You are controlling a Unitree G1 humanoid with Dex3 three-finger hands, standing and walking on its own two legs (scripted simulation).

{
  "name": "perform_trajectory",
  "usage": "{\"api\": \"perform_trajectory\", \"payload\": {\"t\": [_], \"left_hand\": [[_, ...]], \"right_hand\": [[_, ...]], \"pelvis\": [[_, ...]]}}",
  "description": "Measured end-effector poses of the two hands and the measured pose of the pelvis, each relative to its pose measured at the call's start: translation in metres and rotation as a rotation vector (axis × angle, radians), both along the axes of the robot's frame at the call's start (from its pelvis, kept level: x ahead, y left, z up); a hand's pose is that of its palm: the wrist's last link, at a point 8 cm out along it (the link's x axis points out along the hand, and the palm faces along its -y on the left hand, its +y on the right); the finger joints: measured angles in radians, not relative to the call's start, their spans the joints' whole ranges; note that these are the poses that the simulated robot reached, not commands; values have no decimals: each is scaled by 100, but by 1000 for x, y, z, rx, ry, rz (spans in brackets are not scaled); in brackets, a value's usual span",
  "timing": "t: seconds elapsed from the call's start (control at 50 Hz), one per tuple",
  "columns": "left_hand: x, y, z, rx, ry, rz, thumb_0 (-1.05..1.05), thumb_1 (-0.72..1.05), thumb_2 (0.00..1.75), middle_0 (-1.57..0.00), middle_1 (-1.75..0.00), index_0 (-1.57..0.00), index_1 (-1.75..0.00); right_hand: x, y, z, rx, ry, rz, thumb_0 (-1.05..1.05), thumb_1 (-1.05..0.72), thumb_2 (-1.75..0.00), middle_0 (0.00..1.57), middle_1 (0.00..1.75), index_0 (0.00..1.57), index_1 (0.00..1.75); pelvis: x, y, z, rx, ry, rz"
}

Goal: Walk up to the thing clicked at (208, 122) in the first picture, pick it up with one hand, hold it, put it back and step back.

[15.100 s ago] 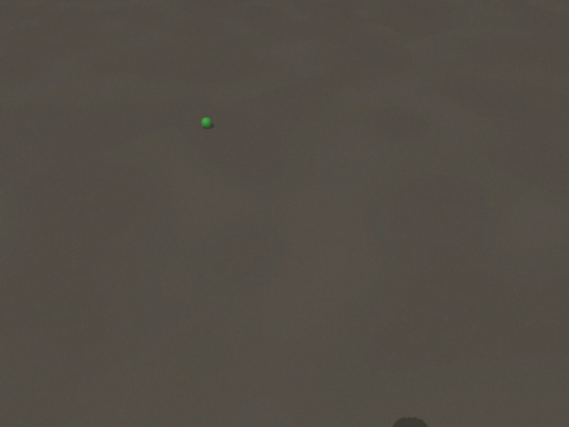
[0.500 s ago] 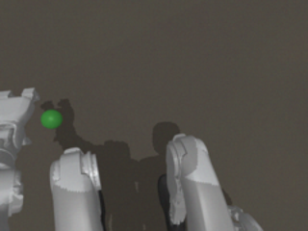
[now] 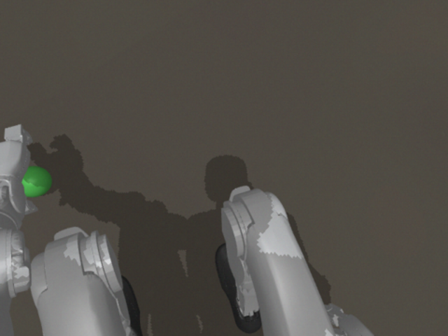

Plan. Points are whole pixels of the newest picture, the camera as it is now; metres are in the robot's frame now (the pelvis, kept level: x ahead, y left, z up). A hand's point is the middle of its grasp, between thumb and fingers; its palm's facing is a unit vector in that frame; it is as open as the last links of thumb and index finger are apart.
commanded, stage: rest palm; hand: left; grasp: from above
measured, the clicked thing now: (33, 181) +0.44 +0.30 -0.27
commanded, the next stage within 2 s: close in 0.74 s
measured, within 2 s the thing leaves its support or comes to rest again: neither
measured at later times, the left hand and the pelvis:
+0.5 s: hand (25, 183) +0.43 +0.29 -0.23, palm faces -0.40 -0.12 -0.91, open 13.9 cm; pelvis +0.01 +0.01 -0.01, yaw -3 degrees
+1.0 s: hand (28, 186) +0.43 +0.29 -0.24, palm faces -0.41 -0.10 -0.91, open 13.7 cm; pelvis +0.00 +0.01 -0.01, yaw -5 degrees
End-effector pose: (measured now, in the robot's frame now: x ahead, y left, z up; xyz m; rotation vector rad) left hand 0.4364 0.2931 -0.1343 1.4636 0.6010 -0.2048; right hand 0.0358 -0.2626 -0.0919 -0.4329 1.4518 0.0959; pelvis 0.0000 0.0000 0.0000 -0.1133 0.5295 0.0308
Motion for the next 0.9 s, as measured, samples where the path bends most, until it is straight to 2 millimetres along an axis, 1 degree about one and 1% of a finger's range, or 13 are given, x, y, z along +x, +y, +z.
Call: {"api": "perform_trajectory", "payload": {"t": [0.1,0.18,0.28,0.36,0.5,0.58,0.64,0.78,0.9], "left_hand": [[-8,6,-17,-41,21,-36,0,-51,99,-10,-99,-9,-99],[-11,3,-28,-69,-11,-83,0,-51,99,-9,-99,-9,-99],[-10,-3,-38,-61,-65,-117,0,-50,100,-10,-99,-9,-99],[-9,-6,-42,-39,-86,-119,0,-49,102,-11,-99,-10,-99],[-1,4,-41,-13,-97,-19,0,-49,101,-10,-99,-9,-99],[1,11,-44,-22,-54,29,0,-50,100,-10,-100,-9,-100],[-1,12,-47,-36,-29,18,0,-51,101,-9,-101,-8,-101],[-7,7,-53,-69,-33,-53,0,-51,101,-9,-102,-8,-103],[-8,1,-53,-56,-76,-99,0,-51,104,-10,-103,-8,-104]], "right_hand": [[3,2,1,-11,10,39,0,-90,-90,20,30,20,30],[10,3,4,-20,14,82,0,-90,-90,20,30,20,30],[20,4,7,-21,10,135,0,-90,-90,20,30,20,30],[28,5,9,-13,2,162,0,-90,-90,20,30,20,30],[34,8,12,21,-21,190,0,-90,-90,20,30,20,30],[29,11,12,29,-25,181,0,-91,-90,20,30,20,30],[20,15,12,38,-5,172,0,-91,-90,20,30,20,30],[4,24,14,52,43,174,0,-91,-90,20,30,20,30],[4,22,18,38,37,194,0,-91,-90,20,30,20,30]], "pelvis": [[1,1,-5,-13,-18,-2],[3,3,-8,-26,-29,-4],[6,5,-10,-39,-37,-10],[7,6,-10,-52,-31,-15],[8,8,-9,-60,-33,-21],[7,9,-10,-66,-40,-22],[6,10,-10,-71,-46,-23],[5,11,-10,-80,-61,-29],[3,12,-11,-86,-73,-34]]}}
